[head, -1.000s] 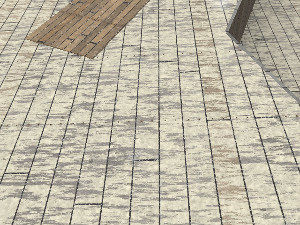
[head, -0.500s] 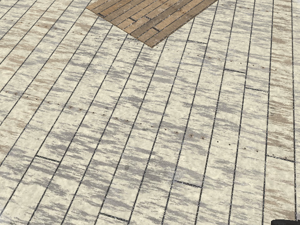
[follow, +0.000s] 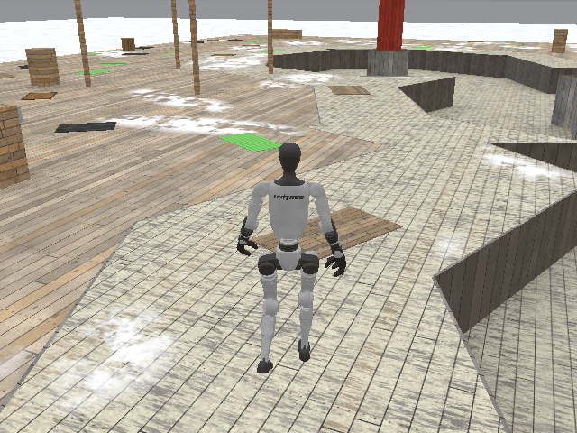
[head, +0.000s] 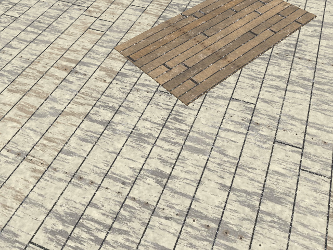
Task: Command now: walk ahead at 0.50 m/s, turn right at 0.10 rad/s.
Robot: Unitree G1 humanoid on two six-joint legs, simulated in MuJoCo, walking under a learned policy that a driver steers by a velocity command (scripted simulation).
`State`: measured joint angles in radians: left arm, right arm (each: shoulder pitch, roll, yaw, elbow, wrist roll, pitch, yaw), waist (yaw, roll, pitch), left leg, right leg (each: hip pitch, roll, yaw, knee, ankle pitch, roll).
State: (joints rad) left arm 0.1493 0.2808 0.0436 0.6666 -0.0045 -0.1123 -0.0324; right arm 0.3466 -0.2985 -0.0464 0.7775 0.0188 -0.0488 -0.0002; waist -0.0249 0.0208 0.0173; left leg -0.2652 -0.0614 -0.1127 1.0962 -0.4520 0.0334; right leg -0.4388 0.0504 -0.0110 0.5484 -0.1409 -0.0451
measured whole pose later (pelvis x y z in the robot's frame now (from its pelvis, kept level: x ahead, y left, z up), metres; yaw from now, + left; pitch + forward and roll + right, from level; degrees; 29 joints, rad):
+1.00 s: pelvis +0.49 -0.12 +0.00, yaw -28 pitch +1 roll +1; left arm 0.14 0.27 0.04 0.61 0.00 -0.04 -0.03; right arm 0.31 -0.31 -0.05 0.86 0.04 -0.08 0.01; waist -0.03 0.01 0.06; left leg -0.33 0.06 0.00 1.19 -0.43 0.01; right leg -0.41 0.03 -0.06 0.57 -0.17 -0.08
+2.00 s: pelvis +0.90 -0.25 +0.01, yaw +1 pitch +2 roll +0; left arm 0.15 0.25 0.03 0.72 0.03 -0.04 0.01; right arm 0.16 -0.29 -0.04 0.70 -0.01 0.02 -0.03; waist 0.00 0.03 0.01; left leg -0.34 -0.09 -0.14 0.76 -0.52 -0.02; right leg -0.36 0.01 0.02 0.53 -0.20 0.00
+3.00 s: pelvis +0.92 -0.27 +0.01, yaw -20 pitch +0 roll +0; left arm 0.14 0.25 0.02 0.71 0.03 0.00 0.00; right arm 0.21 -0.26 -0.05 0.79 -0.01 0.00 -0.01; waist -0.01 -0.02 0.03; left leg -0.25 0.01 -0.06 0.52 -0.27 -0.03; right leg -0.27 0.08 0.08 0.52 -0.24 -0.03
